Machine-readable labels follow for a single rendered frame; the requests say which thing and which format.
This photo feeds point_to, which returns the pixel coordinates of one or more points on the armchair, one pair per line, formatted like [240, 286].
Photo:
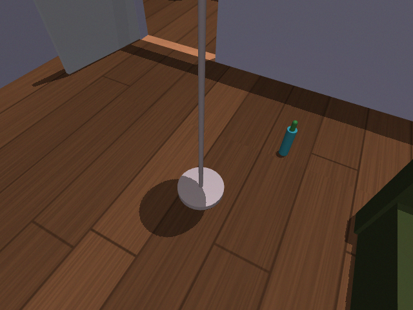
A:
[383, 271]

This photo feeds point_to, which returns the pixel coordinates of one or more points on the floor lamp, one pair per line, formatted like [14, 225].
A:
[201, 188]

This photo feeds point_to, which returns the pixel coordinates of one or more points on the bottle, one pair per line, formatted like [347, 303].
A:
[288, 139]

